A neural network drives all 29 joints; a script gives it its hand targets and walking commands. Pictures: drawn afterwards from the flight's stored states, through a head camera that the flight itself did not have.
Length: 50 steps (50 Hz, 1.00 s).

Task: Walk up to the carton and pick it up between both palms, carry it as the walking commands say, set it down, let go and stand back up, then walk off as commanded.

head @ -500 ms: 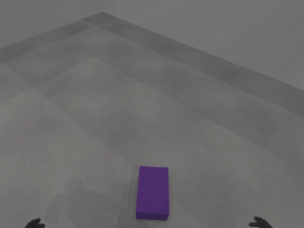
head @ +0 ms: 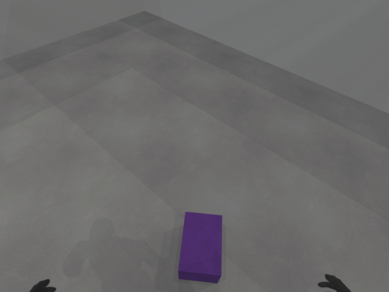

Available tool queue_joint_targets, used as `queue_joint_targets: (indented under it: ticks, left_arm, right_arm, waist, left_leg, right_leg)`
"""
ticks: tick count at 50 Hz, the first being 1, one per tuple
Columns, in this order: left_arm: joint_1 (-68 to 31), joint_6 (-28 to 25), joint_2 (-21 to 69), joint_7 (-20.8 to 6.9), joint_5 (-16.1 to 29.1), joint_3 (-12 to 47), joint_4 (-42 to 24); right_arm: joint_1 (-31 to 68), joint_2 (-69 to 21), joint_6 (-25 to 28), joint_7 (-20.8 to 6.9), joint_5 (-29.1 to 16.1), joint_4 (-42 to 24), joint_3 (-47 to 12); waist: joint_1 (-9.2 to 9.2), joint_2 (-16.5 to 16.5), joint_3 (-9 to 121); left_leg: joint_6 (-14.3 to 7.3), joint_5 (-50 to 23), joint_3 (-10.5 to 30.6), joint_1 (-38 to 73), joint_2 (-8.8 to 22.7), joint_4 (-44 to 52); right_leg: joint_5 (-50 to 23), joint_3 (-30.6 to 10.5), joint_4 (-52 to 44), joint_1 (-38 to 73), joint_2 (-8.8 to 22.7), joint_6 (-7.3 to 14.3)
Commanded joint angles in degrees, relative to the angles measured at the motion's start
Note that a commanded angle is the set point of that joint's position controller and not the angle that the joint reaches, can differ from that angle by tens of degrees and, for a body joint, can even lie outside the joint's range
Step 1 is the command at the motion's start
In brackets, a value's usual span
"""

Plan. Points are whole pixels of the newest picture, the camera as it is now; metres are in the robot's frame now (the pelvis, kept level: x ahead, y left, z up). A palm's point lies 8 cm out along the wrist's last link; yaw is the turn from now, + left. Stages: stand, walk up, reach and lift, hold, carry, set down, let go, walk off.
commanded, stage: walk up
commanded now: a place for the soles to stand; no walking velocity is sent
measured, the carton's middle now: (200, 246) +0.45 -0.05 -0.69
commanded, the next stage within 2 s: reach and lift in 1.28 s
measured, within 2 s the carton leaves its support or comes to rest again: neither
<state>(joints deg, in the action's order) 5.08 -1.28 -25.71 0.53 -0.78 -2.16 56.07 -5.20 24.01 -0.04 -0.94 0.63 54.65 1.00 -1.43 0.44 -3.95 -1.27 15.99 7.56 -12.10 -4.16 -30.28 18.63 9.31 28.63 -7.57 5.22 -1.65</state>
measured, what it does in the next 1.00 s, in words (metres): stands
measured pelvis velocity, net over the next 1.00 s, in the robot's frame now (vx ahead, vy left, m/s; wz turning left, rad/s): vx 0.00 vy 0.00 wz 0.04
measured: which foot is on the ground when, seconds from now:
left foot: down 0.00-1.00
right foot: down 0.00-1.00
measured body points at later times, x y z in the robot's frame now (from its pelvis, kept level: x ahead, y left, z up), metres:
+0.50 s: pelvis +0.00 -0.01 +0.00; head +0.02 +0.00 +0.45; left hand +0.10 +0.33 -0.10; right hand +0.14 -0.32 -0.10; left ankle +0.00 +0.11 -0.74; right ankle -0.04 -0.13 -0.74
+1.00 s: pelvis +0.00 +0.00 +0.00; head +0.02 +0.00 +0.45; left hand +0.09 +0.34 -0.10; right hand +0.14 -0.31 -0.10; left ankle +0.00 +0.11 -0.74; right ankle -0.04 -0.13 -0.74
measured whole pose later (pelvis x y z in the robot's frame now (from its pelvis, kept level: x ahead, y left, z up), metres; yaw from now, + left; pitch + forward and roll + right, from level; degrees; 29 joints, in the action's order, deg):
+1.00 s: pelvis +0.00 +0.00 +0.00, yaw +2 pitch -2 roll +0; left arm 6.8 -1.0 -25.0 0.4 -1.1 -2.9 55.0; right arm -6.2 23.5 -0.1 -0.9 0.7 53.9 1.1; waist -1.7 0.3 -4.2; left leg -1.1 15.1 8.6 -11.3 -4.6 -29.2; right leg 18.7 9.7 27.2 -5.6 5.2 -1.7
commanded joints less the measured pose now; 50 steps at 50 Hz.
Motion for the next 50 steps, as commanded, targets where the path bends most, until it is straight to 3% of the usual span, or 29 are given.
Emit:
queue_joint_targets:
  ticks: [1, 6, 10, 14, 16, 18, 22, 26, 28, 30, 34, 36, 39, 43, 47, 50]
  left_arm:
    - [-1.9, -0.6, -8.7, 0.1, 0.0, -1.6, -2.7]
    - [0.3, -1.0, -11.2, 0.2, -0.5, -2.5, -1.8]
    - [-0.7, -0.8, -11.6, 0.4, -0.5, -2.8, -2.7]
    - [-2.2, -0.3, -10.0, 0.2, -0.2, -2.4, -3.6]
    - [-1.8, -0.1, -8.6, 0.0, 0.1, -2.0, -3.6]
    - [-0.9, -0.3, -8.2, -0.1, -0.1, -1.8, -3.1]
    - [1.4, -1.0, -10.5, 0.1, -0.7, -2.6, -2.1]
    - [0.7, -0.8, -11.7, 0.3, -0.7, -3.1, -2.9]
    - [-0.4, -0.6, -11.2, 0.3, -0.6, -3.0, -3.5]
    - [-1.4, -0.4, -10.3, 0.2, -0.3, -2.8, -4.0]
    - [-0.7, -0.1, -7.9, -0.1, 0.0, -2.1, -3.8]
    - [0.5, -0.4, -8.1, -0.1, -0.2, -2.1, -3.1]
    - [1.9, -0.9, -10.1, 0.0, -0.7, -2.7, -2.5]
    - [1.2, -0.8, -11.1, 0.2, -0.7, -3.1, -3.2]
    - [-0.6, -0.4, -10.0, 0.1, -0.4, -2.8, -4.1]
    - [-0.3, -0.1, -8.6, -0.1, -0.1, -2.5, -4.1]
  right_arm:
    - [1.4, 11.1, 0.6, 0.5, -0.1, -2.9, 2.0]
    - [2.2, 9.9, 0.4, 0.4, -0.2, -2.7, 1.7]
    - [1.4, 9.5, 0.1, 0.0, 0.0, -2.5, 1.9]
    - [-0.2, 10.7, 0.4, 0.1, 0.1, -2.6, 2.4]
    - [-0.2, 11.1, 0.5, 0.4, 0.0, -3.0, 2.3]
    - [0.8, 11.1, 0.6, 0.6, -0.1, -3.3, 2.0]
    - [1.8, 9.6, 0.6, 0.6, -0.2, -3.2, 1.6]
    - [1.0, 8.9, 0.2, 0.2, -0.1, -2.9, 1.7]
    - [0.4, 9.2, 0.2, 0.0, 0.1, -2.9, 1.9]
    - [-0.5, 9.9, 0.4, 0.1, 0.1, -2.8, 2.3]
    - [-0.3, 10.7, 0.6, 0.6, -0.1, -3.6, 2.1]
    - [1.0, 10.3, 0.6, 0.7, -0.2, -3.8, 1.8]
    - [1.5, 9.3, 0.6, 0.6, -0.2, -3.5, 1.6]
    - [0.8, 8.8, 0.4, 0.3, -0.1, -3.2, 1.7]
    - [-0.3, 9.6, 0.4, 0.2, 0.1, -3.2, 2.2]
    - [-0.4, 10.0, 0.6, 0.5, 0.0, -3.6, 2.2]
  waist:
    - [0.28, -4.1, 5.9]
    - [-0.39, 0.2, 5.2]
    - [0.27, 1.9, 4.4]
    - [0.97, -1.3, 4.9]
    - [0.82, -4.6, 5.8]
    - [0.06, -5.0, 5.3]
    - [-0.87, -0.6, 4.6]
    - [-0.09, 2.3, 4.2]
    - [0.36, 2.2, 3.9]
    - [0.77, 0.5, 4.3]
    - [0.45, -4.7, 5.7]
    - [-0.51, -4.5, 5.1]
    - [-0.87, -1.0, 4.5]
    - [-0.16, 1.7, 4.3]
    - [0.53, 0.4, 4.2]
    - [0.39, -3.2, 5.4]
  left_leg:
    - [-5.4, -19.1, 10.9, -1.9, 9.3, 7.9]
    - [-2.0, -20.9, 3.0, -4.4, 5.4, 2.7]
    - [-1.7, -18.8, 1.6, -3.8, 5.0, 1.4]
    - [-3.8, -23.2, 5.9, -0.4, 6.6, 4.0]
    - [-5.9, -20.6, 11.9, 0.2, 9.2, 7.7]
    - [-6.2, -17.8, 13.3, -1.8, 10.0, 9.2]
    - [-2.1, -21.1, 4.8, -5.0, 5.6, 4.1]
    - [-1.3, -18.0, 1.4, -4.5, 4.5, 1.1]
    - [-1.8, -19.8, 1.9, -2.8, 4.9, 1.7]
    - [-3.0, -23.6, 3.9, -0.5, 5.7, 2.9]
    - [-6.4, -20.2, 13.4, 0.2, 9.8, 8.6]
    - [-5.1, -18.8, 11.6, -2.8, 9.0, 8.9]
    - [-2.2, -21.7, 5.4, -4.1, 5.6, 4.7]
    - [-1.5, -19.7, 2.0, -3.4, 4.7, 1.9]
    - [-2.9, -23.6, 4.1, -0.3, 5.6, 3.3]
    - [-4.7, -22.3, 9.5, 0.3, 7.8, 6.8]
  right_leg:
    - [-4.8, -5.3, -2.8, 4.2, 0.8, 3.2]
    - [-11.1, -7.3, -7.5, 8.3, 6.3, 5.4]
    - [-9.1, -6.7, -7.4, 6.6, 8.2, 6.5]
    - [-7.1, -3.6, -2.8, 3.3, 3.5, 4.2]
    - [-3.8, -3.9, -0.4, 2.4, 0.4, 2.8]
    - [-1.6, -5.3, -2.7, 3.7, -0.1, 3.0]
    - [-9.7, -7.7, -8.2, 8.9, 5.3, 5.0]
    - [-10.8, -7.8, -8.6, 7.9, 9.2, 7.0]
    - [-9.7, -6.1, -7.4, 6.0, 8.1, 6.4]
    - [-9.0, -4.0, -4.7, 4.1, 5.1, 4.8]
    - [-3.1, -4.7, -1.5, 3.1, -0.2, 2.6]
    - [-3.5, -5.8, -4.9, 6.2, 0.6, 3.2]
    - [-9.8, -7.3, -8.2, 8.8, 4.9, 4.7]
    - [-11.0, -7.1, -8.5, 7.8, 8.1, 6.2]
    - [-8.9, -4.4, -5.5, 4.7, 4.9, 4.6]
    - [-6.2, -4.0, -2.7, 4.3, 1.4, 3.0]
